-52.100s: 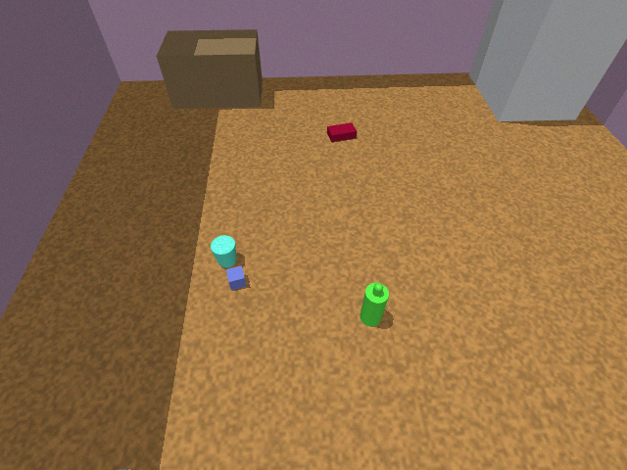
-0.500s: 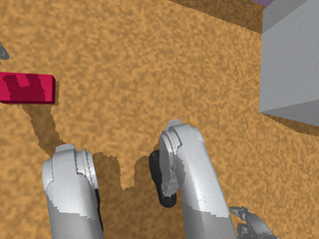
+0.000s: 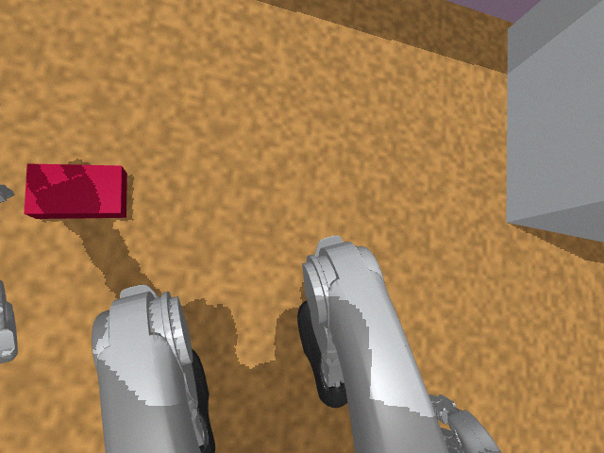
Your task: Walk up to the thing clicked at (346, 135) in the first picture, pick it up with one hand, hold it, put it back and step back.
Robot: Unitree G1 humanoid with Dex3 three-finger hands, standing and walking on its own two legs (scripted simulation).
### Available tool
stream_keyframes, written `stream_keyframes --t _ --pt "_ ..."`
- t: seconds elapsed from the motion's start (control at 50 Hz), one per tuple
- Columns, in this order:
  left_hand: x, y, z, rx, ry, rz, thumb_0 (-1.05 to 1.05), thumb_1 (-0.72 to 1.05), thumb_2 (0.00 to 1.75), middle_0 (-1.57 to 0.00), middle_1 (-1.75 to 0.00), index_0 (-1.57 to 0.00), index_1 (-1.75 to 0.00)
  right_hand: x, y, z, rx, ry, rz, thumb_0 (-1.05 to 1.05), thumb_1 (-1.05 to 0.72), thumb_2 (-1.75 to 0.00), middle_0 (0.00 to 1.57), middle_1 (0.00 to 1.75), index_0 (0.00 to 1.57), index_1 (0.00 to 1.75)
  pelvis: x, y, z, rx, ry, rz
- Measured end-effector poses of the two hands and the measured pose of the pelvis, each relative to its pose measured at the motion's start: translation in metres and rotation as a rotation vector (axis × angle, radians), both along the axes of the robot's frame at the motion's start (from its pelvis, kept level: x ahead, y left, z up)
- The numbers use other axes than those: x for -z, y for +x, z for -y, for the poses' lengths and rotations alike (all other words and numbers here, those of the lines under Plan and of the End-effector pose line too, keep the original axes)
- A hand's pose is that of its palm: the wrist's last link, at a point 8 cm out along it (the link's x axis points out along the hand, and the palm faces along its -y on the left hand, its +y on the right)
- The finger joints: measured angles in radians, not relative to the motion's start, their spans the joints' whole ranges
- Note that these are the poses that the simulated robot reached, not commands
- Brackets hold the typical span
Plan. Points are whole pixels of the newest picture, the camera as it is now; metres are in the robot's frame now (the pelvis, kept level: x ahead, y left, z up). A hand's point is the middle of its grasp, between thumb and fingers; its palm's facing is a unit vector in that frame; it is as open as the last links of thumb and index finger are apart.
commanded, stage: home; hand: left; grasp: from above
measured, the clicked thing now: (79, 192) +0.50 +0.26 -0.33
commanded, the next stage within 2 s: none
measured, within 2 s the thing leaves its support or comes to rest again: neither
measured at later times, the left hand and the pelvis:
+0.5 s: hand out of the picture +0.31 +0.24 +0.07, palm faces -0.15 -0.79 -0.59, open 7.5 cm; pelvis +0.01 -0.01 +0.18, yaw +6 degrees
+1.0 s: hand out of the picture +0.24 +0.20 +0.28, palm faces +0.19 -0.96 -0.22, open 7.4 cm; pelvis +0.06 -0.01 +0.34, yaw +7 degrees
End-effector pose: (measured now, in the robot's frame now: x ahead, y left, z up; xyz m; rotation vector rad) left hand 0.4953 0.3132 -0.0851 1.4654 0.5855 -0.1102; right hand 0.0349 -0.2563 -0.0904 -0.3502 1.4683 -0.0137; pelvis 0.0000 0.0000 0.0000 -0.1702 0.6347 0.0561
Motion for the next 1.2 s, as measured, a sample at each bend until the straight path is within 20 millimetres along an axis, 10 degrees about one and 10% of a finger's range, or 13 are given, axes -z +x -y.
stream_keyframes --t 0.14,0.5,0.92,1.2 --pt "-0.050 -0.060 0.004 -0.035 -0.195 0.041 0.00 0.25 0.83 -0.22 -0.47 -0.21 -0.47 -0.024 0.021 0.012 0.006 -0.002 -0.003 0.00 -0.89 -0.89 0.20 0.30 0.21 0.30 -0.039 0.001 0.001 -0.019 0.022 -0.013" --pt "-0.201 -0.194 0.036 -0.423 -0.683 0.074 0.01 0.87 0.89 -0.21 -0.30 -0.21 -0.30 -0.181 0.187 -0.011 -0.070 0.026 0.575 0.00 -0.90 -0.89 0.20 0.30 0.20 0.30 -0.178 0.007 0.011 -0.046 0.088 0.111" --pt "-0.360 -0.273 0.067 -0.823 -1.048 0.083 0.01 0.90 0.90 -0.20 -0.30 -0.20 -0.30 -0.333 0.176 -0.027 0.032 0.010 0.704 0.01 -0.90 -0.89 0.20 0.30 0.21 0.30 -0.320 0.050 0.010 -0.070 0.128 0.333" --pt "-0.436 -0.307 0.071 -0.830 -1.086 0.111 0.01 0.90 0.90 -0.20 -0.30 -0.20 -0.29 -0.398 0.209 -0.031 0.029 0.004 0.894 0.01 -0.90 -0.89 0.20 0.30 0.21 0.30 -0.366 0.075 0.005 -0.084 0.145 0.443"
